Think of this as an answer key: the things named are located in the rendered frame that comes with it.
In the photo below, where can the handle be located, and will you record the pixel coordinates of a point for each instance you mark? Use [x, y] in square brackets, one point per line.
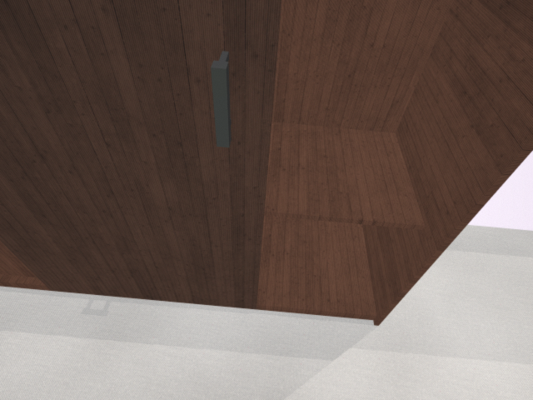
[221, 100]

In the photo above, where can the wardrobe door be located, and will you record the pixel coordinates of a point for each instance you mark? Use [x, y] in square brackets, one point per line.
[11, 265]
[111, 181]

